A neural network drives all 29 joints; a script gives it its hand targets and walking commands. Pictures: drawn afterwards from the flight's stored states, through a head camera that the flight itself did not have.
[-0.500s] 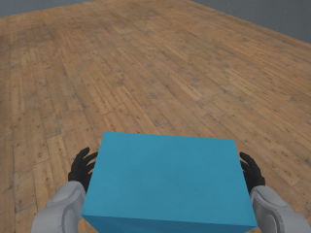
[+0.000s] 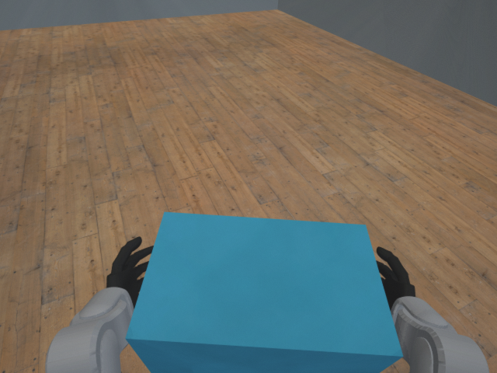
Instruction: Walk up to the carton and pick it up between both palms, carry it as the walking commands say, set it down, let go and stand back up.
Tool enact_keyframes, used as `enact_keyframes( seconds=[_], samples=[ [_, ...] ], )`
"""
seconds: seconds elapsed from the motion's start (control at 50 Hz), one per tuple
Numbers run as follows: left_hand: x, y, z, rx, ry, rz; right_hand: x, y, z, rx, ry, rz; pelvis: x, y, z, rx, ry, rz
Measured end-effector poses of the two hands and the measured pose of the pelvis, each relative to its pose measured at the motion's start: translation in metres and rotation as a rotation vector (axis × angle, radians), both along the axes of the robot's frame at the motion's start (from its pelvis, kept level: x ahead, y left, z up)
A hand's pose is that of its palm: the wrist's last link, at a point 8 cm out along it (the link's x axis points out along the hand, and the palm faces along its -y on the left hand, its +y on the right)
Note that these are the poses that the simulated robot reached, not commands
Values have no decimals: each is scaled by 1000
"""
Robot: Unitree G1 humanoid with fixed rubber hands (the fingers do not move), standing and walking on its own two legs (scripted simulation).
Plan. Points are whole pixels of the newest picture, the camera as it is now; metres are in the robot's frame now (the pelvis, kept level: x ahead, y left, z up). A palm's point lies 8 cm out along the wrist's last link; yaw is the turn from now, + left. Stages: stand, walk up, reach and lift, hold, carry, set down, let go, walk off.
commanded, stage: carry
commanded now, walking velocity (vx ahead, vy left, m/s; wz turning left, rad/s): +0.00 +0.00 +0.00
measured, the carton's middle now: (256, 318) +0.23 +0.01 +0.02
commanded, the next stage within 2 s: hold in 1.56 s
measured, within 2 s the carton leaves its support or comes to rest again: neither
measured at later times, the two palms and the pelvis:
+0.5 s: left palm (140, 283) +0.24 +0.17 +0.09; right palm (404, 296) +0.24 -0.20 +0.08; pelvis +0.01 -0.01 +0.00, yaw +0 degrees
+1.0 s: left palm (146, 259) +0.28 +0.18 +0.09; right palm (394, 271) +0.27 -0.19 +0.09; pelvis +0.04 -0.01 +0.00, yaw +1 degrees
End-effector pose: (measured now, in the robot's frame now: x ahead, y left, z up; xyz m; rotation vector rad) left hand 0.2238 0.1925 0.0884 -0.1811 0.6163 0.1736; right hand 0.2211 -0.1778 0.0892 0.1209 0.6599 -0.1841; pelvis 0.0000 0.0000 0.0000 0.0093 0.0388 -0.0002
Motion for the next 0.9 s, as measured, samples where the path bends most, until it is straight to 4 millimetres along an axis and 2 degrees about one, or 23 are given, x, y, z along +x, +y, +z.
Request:
enact_keyframes(
  seconds=[0.14,0.32,0.9],
  samples=[
    [-1,-12,3,21,0,-12,-6,-12,-5,10,0,-4,-7,-5,-2,-2,1,5],
    [4,-19,5,34,3,-7,2,-19,-7,23,4,0,-5,-11,-1,-1,10,1],
    [47,-15,4,19,2,1,48,-15,-2,11,3,6,36,-10,3,-11,21,11]
  ],
)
